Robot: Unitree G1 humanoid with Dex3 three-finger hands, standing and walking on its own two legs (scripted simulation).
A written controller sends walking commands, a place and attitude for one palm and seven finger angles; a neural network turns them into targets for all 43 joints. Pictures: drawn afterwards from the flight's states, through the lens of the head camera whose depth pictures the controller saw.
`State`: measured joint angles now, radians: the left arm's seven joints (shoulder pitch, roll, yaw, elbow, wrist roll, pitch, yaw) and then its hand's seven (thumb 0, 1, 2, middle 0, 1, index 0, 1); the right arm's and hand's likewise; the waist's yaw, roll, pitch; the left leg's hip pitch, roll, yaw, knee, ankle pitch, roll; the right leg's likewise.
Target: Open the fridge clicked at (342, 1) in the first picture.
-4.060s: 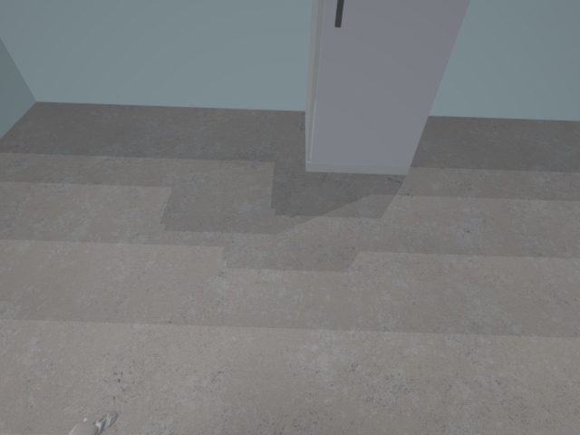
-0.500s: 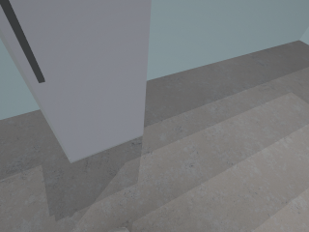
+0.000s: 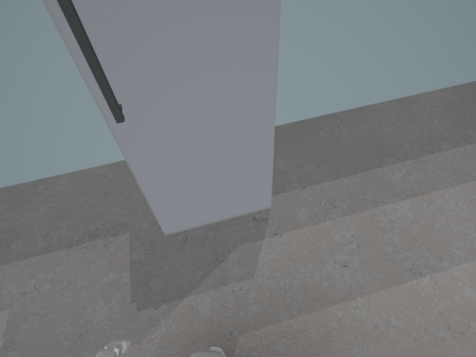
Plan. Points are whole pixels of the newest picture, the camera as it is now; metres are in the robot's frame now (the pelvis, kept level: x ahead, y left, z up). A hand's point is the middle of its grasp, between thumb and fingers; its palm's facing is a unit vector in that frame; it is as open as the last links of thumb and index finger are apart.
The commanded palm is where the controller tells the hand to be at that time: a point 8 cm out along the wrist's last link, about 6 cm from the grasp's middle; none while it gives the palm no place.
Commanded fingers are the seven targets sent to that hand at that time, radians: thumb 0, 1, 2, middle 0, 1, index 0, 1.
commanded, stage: turn to face it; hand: left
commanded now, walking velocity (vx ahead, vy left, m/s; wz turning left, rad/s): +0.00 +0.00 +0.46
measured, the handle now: (79, 25) +0.70 +0.34 +0.24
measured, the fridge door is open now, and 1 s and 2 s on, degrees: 0 0 0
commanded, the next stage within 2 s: take the last steps up to it in 0.28 s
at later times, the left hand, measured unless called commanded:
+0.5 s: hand out of the picture -0.10 +0.20 -0.18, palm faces +0.31 -0.92 -0.23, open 7.4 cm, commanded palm none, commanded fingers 0.00 0.90 0.90 -0.20 -0.30 -0.20 -0.30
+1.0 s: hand out of the picture +0.12 +0.20 -0.16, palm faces +0.26 -0.94 -0.22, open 7.4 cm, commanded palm none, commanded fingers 0.00 0.90 0.90 -0.20 -0.30 -0.20 -0.30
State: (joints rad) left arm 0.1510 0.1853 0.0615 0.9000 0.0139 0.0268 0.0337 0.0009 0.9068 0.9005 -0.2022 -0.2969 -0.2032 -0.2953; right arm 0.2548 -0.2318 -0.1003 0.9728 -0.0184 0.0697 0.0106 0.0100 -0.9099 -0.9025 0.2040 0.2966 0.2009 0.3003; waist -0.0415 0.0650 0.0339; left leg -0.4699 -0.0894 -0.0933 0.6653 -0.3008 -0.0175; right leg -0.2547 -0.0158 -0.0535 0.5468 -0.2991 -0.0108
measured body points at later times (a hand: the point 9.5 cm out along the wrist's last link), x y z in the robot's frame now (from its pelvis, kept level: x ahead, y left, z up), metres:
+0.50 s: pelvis -0.03 +0.01 +0.00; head +0.00 +0.04 +0.44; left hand -0.11 +0.25 -0.16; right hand +0.16 -0.19 -0.13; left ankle -0.08 +0.11 -0.73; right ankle -0.01 -0.10 -0.72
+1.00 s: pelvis +0.08 +0.00 +0.00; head +0.11 -0.01 +0.44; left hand +0.10 +0.25 -0.14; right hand +0.06 -0.24 -0.17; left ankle -0.06 +0.10 -0.68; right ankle +0.14 -0.07 -0.73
